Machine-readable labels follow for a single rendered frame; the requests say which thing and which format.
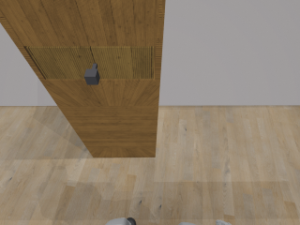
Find cabinet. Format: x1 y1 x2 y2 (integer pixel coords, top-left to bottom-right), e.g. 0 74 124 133
0 0 166 158

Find drawer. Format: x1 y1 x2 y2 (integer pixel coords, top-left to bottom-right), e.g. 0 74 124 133
26 46 155 80

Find handle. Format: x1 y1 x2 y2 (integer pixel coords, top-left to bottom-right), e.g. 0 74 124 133
84 63 100 85

